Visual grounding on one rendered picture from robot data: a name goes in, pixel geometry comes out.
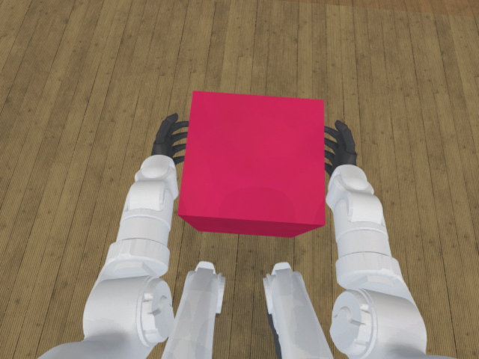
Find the robot right upper arm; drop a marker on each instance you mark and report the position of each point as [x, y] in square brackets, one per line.
[373, 325]

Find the robot right hand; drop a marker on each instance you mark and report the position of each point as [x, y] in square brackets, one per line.
[344, 149]

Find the robot right forearm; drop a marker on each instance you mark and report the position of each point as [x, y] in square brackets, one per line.
[364, 255]

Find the robot right foot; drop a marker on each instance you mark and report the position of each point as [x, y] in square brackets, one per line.
[277, 344]

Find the carton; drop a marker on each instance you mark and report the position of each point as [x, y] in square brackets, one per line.
[254, 165]

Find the robot left thigh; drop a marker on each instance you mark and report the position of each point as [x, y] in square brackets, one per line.
[192, 334]

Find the robot left hand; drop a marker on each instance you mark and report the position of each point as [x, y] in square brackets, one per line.
[164, 138]

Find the robot left forearm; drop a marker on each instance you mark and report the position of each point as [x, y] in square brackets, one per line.
[141, 245]

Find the robot left upper arm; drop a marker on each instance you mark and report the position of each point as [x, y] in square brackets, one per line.
[124, 319]

